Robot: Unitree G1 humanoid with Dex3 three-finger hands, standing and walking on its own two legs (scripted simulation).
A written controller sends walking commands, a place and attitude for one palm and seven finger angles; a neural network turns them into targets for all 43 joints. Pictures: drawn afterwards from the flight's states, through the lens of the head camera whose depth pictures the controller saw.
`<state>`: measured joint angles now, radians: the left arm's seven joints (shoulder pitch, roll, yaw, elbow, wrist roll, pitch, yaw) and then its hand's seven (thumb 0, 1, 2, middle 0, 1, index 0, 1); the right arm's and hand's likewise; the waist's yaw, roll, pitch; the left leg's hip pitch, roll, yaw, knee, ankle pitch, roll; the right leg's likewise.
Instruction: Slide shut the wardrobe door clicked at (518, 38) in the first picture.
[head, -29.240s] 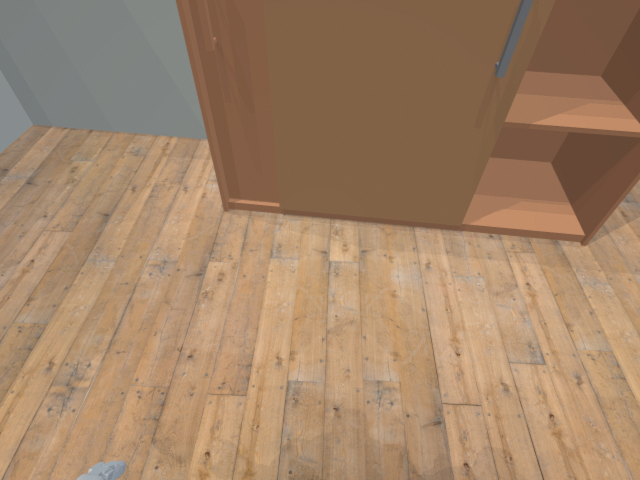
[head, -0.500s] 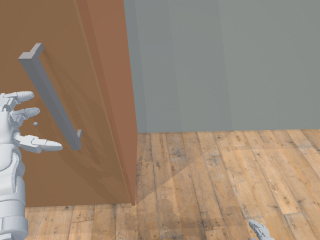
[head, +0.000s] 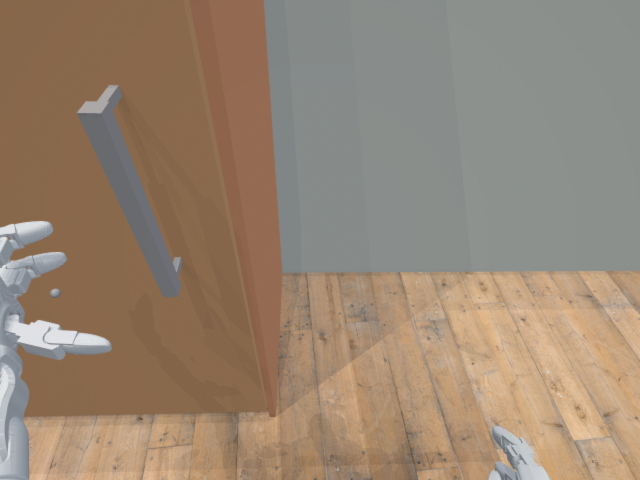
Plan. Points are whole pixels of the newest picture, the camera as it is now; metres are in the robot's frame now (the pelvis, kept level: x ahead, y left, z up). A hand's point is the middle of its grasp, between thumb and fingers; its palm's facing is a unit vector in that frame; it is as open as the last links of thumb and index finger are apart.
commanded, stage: slip the hand off the handle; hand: left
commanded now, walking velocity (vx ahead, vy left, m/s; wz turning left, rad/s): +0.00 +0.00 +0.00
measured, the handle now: (146, 208) +0.39 +0.27 +0.14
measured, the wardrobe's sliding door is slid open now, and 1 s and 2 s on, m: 0.00 0.00 0.00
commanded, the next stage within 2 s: draw the hand back to the body in 0.30 s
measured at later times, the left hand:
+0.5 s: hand (40, 341) +0.20 +0.31 +0.13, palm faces +0.42 -0.90 -0.09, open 14.6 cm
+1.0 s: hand (35, 345) +0.19 +0.29 +0.15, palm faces +0.36 -0.92 -0.18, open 14.3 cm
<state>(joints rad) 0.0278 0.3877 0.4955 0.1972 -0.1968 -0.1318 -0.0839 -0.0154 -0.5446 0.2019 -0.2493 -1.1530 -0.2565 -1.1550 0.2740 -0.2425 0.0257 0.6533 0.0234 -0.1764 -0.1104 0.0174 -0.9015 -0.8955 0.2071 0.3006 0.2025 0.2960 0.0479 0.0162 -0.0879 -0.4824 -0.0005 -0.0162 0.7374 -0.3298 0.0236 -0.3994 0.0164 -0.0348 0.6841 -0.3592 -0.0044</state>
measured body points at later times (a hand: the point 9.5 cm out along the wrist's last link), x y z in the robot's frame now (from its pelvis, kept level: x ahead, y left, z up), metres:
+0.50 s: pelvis -0.01 -0.01 +0.00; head -0.02 -0.01 +0.45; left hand +0.18 +0.35 +0.13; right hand +0.19 -0.22 -0.07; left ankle +0.03 +0.10 -0.72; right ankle -0.01 -0.12 -0.72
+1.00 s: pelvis -0.01 -0.01 +0.01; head -0.04 -0.02 +0.46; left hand +0.16 +0.33 +0.16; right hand +0.19 -0.23 -0.04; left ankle +0.03 +0.10 -0.72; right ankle -0.01 -0.12 -0.72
